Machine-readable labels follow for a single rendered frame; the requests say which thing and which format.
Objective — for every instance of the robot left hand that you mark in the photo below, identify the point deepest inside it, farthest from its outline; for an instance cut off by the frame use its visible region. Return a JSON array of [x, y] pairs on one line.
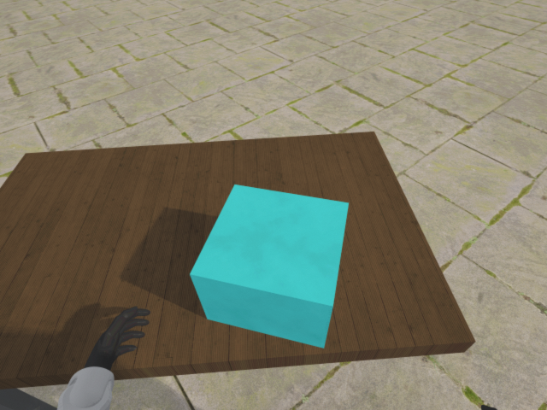
[[108, 348]]

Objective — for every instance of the table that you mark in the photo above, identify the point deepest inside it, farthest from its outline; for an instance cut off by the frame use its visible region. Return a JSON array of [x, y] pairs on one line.
[[86, 234]]

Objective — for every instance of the robot left forearm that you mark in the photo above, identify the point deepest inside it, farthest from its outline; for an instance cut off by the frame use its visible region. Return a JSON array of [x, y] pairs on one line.
[[88, 389]]

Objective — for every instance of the carton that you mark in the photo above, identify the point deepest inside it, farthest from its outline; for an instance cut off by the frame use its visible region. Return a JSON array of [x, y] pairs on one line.
[[270, 263]]

